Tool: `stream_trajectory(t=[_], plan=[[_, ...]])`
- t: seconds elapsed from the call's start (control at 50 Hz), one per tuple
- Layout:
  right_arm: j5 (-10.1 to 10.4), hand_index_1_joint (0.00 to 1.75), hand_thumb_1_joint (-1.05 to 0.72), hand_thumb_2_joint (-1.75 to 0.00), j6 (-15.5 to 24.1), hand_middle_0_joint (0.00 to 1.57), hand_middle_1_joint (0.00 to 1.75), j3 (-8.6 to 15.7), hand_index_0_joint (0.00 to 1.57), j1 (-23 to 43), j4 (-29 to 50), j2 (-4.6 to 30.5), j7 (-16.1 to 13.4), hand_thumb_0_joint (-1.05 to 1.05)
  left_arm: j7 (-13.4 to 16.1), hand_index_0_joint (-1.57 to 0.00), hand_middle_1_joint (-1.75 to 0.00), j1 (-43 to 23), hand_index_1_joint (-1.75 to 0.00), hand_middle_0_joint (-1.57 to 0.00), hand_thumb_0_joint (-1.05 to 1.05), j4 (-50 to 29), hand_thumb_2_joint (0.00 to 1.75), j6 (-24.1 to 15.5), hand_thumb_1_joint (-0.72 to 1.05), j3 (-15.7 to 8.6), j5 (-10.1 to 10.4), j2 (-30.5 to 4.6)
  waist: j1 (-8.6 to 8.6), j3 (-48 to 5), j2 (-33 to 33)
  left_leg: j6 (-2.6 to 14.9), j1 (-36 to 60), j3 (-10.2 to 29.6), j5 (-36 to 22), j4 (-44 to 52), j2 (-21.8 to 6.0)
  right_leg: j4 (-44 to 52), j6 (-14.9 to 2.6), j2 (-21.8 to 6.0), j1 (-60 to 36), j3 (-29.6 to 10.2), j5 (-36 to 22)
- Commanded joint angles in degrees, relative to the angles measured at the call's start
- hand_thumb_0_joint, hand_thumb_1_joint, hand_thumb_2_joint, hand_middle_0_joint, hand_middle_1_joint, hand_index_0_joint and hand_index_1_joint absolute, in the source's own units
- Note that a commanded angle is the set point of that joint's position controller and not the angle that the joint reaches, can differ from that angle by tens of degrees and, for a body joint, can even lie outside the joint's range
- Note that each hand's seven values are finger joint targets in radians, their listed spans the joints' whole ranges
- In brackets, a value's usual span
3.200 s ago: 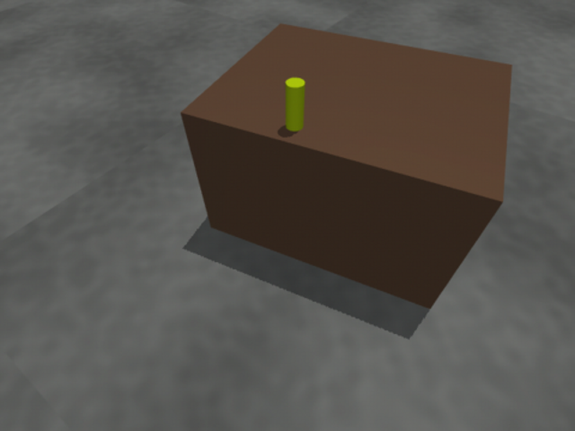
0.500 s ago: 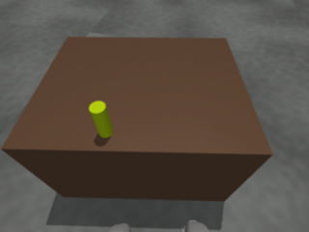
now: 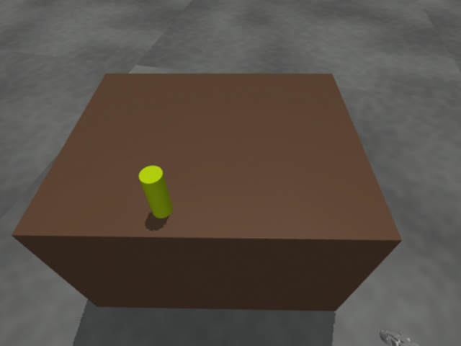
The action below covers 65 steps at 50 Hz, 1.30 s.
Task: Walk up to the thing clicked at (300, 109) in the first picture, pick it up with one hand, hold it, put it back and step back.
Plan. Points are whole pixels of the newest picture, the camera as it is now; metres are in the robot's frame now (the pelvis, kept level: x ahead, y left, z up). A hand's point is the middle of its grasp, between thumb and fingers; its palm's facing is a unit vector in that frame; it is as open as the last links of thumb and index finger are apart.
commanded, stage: walk up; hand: left
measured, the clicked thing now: (157, 193) +0.47 +0.21 -0.09
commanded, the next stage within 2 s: stand in 0.96 s
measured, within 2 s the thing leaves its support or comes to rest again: neither
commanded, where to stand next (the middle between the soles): +0.08 +0.00 m, yaw +1 degrees
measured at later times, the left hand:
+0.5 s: hand out of the picture +0.11 +0.25 -0.14, palm faces -0.03 -0.95 -0.31, open 7.4 cm
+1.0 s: hand out of the picture +0.10 +0.25 -0.14, palm faces -0.02 -0.94 -0.33, open 7.4 cm
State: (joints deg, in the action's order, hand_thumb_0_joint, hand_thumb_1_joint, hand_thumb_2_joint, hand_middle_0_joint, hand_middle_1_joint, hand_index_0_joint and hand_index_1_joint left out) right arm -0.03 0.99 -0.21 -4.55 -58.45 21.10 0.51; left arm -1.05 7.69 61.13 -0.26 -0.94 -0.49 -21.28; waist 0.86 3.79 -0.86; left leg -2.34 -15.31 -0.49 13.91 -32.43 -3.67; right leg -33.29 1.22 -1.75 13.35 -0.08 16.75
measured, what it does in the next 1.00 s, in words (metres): stands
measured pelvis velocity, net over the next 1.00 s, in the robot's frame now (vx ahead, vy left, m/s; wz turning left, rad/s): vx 0.02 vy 0.00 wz -0.01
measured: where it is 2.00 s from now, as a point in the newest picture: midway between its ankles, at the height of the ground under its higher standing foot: outside the picture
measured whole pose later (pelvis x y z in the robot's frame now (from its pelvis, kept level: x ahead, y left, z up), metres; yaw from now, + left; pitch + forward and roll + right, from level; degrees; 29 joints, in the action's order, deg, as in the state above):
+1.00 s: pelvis +0.02 +0.00 +0.02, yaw +0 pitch -2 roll +0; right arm -0.6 0.6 0.5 -3.9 -65.1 20.0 0.4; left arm -0.9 4.9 66.1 0.2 -1.4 -0.9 -19.6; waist -0.3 3.2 -0.2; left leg -2.4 -8.3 -1.6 9.2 -19.6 -3.4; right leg -19.7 1.9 -1.9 6.3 -0.4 11.4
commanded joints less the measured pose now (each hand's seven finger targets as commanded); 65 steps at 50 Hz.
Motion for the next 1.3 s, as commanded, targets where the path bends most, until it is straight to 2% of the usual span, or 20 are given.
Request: stream_trajectory(t=[0.0,0.14,0.16,0.22,0.26,0.32,0.34,0.44,0.5,0.54,0.64,0.8,0.92,0.94,1.02,1.08,1.14,1.24,1.28], plan=[[0.0,0.30,-0.90,-0.90,1.1,0.20,0.30,2.9,0.20,2.6,1.2,12.2,-0.5,0.00,0.7,-0.20,-0.30,-4.8,-0.30,-0.20,0.00,-2.5,0.90,-1.3,0.90,-2.4,0.0,-12.3,-1.32,-2.4,3.8,4.15,4.0,4.3,3.1,8.5,-2.9,13.6,-4.39,-5.5,4.0,-8.3,1.8],[-0.4,0.30,-0.90,-0.90,1.3,0.20,0.30,2.6,0.20,2.7,-1.2,11.5,-0.3,0.00,0.4,-0.20,-0.30,-5.8,-0.30,-0.20,0.00,-1.0,0.90,-1.1,0.90,-2.6,0.2,-11.4,-0.83,-3.1,4.2,3.08,6.7,3.5,0.0,11.5,-3.0,17.2,-3.41,-5.5,1.9,-7.6,2.7],[-0.5,0.30,-0.90,-0.90,1.3,0.20,0.30,2.6,0.20,1.9,-1.7,11.4,-0.4,0.00,0.4,-0.20,-0.30,-6.6,-0.30,-0.20,0.00,-1.0,0.90,-1.1,0.90,-2.7,0.1,-11.6,-1.19,-3.7,4.2,2.92,6.6,3.3,-1.1,11.9,-3.0,17.1,-3.45,-5.7,0.5,-7.6,1.6],[-0.6,0.30,-0.90,-0.90,1.5,0.20,0.30,2.6,0.20,2.3,-2.3,11.6,-0.4,0.00,0.4,-0.20,-0.30,-6.3,-0.30,-0.20,0.00,-0.4,0.90,-1.0,0.90,-2.8,0.2,-11.2,-0.79,-4.3,2.9,2.80,6.3,3.6,-1.4,13.2,-3.1,16.8,-3.10,-5.3,-1.5,-6.6,-1.5],[-0.6,0.30,-0.90,-0.90,1.7,0.20,0.30,2.4,0.20,2.1,-2.6,11.4,-0.5,0.00,0.5,-0.20,-0.30,-6.3,-0.30,-0.20,0.00,-0.2,0.90,-0.9,0.90,-2.8,0.2,-11.0,-0.64,-5.1,2.3,2.77,6.2,3.5,-3.6,13.7,-3.5,16.2,-2.95,-5.3,-3.3,-6.1,-5.2],[-0.5,0.30,-0.90,-0.90,1.8,0.20,0.30,2.4,0.20,1.9,-3.0,11.5,-0.7,0.00,0.5,-0.20,-0.30,-6.4,-0.30,-0.20,0.00,0.2,0.90,-0.8,0.90,-2.8,0.3,-10.9,-0.63,-5.8,1.8,2.85,6.5,3.4,-6.0,14.0,-3.7,15.8,-2.85,-5.2,-4.6,-5.5,-7.9],[-0.4,0.30,-0.90,-0.90,1.8,0.20,0.30,2.5,0.20,2.1,-2.9,11.6,-0.8,0.00,0.6,-0.20,-0.30,-5.6,-0.30,-0.20,0.00,0.3,0.90,-0.7,0.90,-3.0,0.4,-10.8,-0.38,-6.4,1.0,2.88,7.6,3.2,-8.6,13.7,-4.1,15.4,-2.79,-5.0,-4.8,-5.0,-9.0],[-0.4,0.30,-0.90,-0.90,1.8,0.20,0.30,2.6,0.20,1.6,-3.2,11.5,-1.1,0.00,0.7,-0.20,-0.30,-6.1,-0.30,-0.20,0.00,0.6,0.90,-0.5,0.90,-2.8,0.5,-10.2,-0.77,-7.5,-0.2,2.93,7.7,3.0,-11.8,14.0,-4.5,14.9,-2.64,-4.9,-6.9,-4.3,-12.5],[-0.5,0.30,-0.90,-0.90,1.6,0.20,0.30,2.7,0.20,1.5,-3.6,11.6,-1.2,0.00,0.7,-0.20,-0.30,-7.2,-0.30,-0.20,0.00,0.8,0.90,-0.3,0.90,-2.7,0.4,-10.2,-1.22,-6.9,0.0,2.99,7.0,2.9,-10.7,14.6,-4.5,15.2,-2.58,-5.0,-7.1,-4.3,-12.7],[-0.4,0.30,-0.90,-0.90,1.6,0.20,0.30,2.8,0.20,2.2,-3.4,11.6,-1.1,0.00,0.7,-0.20,-0.30,-6.5,-0.30,-0.20,0.00,1.1,0.90,-0.2,0.90,-2.6,0.5,-10.1,-0.89,-5.5,-0.5,2.94,7.0,3.3,-9.7,15.1,-4.5,15.4,-2.39,-4.8,-6.0,-4.1,-11.6],[-0.5,0.30,-0.90,-0.90,1.4,0.20,0.30,2.8,0.20,2.3,-3.4,11.4,-1.1,0.00,0.7,-0.20,-0.30,-6.5,-0.30,-0.20,0.00,1.1,0.90,-0.3,0.90,-2.4,0.2,-9.8,-1.18,-5.7,0.7,3.04,7.6,3.1,-8.6,15.2,-4.4,16.6,-2.20,-4.9,-5.9,-4.3,-10.9],[-0.4,0.30,-0.90,-0.90,1.3,0.20,0.30,3.2,0.20,2.9,-3.4,11.3,-1.0,0.00,0.8,-0.20,-0.30,-6.6,-0.30,-0.20,0.00,1.5,0.90,-0.5,0.90,-2.5,0.0,-9.9,-1.48,-6.9,1.2,2.91,10.4,2.6,-11.3,14.9,-4.4,16.8,-1.98,-4.9,-5.8,-3.9,-12.3],[-0.5,0.30,-0.90,-0.90,1.1,0.20,0.30,3.0,0.20,3.4,-3.4,10.9,-0.9,0.00,0.9,-0.20,-0.30,-6.6,-0.30,-0.20,0.00,1.3,0.90,-0.6,0.90,-2.5,-0.1,-10.1,-1.44,-6.3,1.4,2.71,10.1,2.2,-10.6,15.0,-4.0,17.4,-1.88,-5.1,-5.7,-4.1,-12.7],[-0.6,0.30,-0.90,-0.90,0.7,0.20,0.30,3.0,0.20,3.4,-3.3,11.1,-0.9,0.00,1.1,-0.20,-0.30,-6.1,-0.30,-0.20,0.00,1.0,0.90,-1.0,0.90,-2.4,-0.2,-11.1,-1.34,-5.6,0.2,2.63,9.6,2.8,-10.5,15.4,-4.4,17.5,-1.87,-5.7,-5.8,-4.3,-12.1],[-0.5,0.30,-0.90,-0.90,0.7,0.20,0.30,2.8,0.20,3.2,-3.3,11.0,-0.7,0.00,1.2,-0.20,-0.30,-5.3,-0.30,-0.20,0.00,1.3,0.90,-1.5,0.90,-2.2,0.0,-10.9,-1.34,-6.8,0.9,2.78,11.5,2.8,-14.8,14.8,-4.8,16.8,-1.89,-5.7,-6.4,-4.0,-15.9],[-0.5,0.30,-0.90,-0.90,0.7,0.20,0.30,2.8,0.20,2.9,-3.4,11.1,-0.7,0.00,1.3,-0.20,-0.30,-5.0,-0.30,-0.20,0.00,1.0,0.90,-1.5,0.90,-2.1,0.0,-11.1,-1.38,-6.6,0.4,2.67,11.4,2.7,-12.5,15.2,-4.7,17.3,-1.90,-5.9,-6.4,-4.2,-14.1],[-0.4,0.30,-0.90,-0.90,0.5,0.20,0.30,2.7,0.20,3.4,-3.3,11.0,-0.6,0.00,1.4,-0.20,-0.30,-4.8,-0.30,-0.20,0.00,1.1,0.90,-1.5,0.90,-2.0,-0.1,-11.2,-1.27,-6.4,1.0,2.67,11.4,3.1,-13.4,15.4,-4.8,17.2,-1.82,-5.7,-6.3,-3.7,-14.2],[-0.5,0.30,-0.90,-0.90,0.4,0.20,0.30,2.6,0.20,2.9,-3.4,11.2,-0.5,0.00,1.3,-0.20,-0.30,-4.3,-0.30,-0.20,0.00,1.0,0.90,-1.3,0.90,-1.9,0.0,-11.3,-1.18,-5.0,0.6,2.72,10.2,3.0,-9.2,16.4,-4.4,17.8,-1.81,-5.6,-5.6,-3.7,-10.5],[-0.5,0.30,-0.90,-0.90,0.4,0.20,0.30,2.7,0.20,2.8,-3.3,11.3,-0.5,0.00,1.3,-0.20,-0.30,-4.1,-0.30,-0.20,0.00,0.9,0.90,-1.4,0.90,-1.8,-0.1,-11.1,-1.14,-5.0,1.4,2.75,10.4,3.1,-10.3,16.0,-4.5,17.9,-1.74,-5.6,-5.4,-3.6,-10.9]])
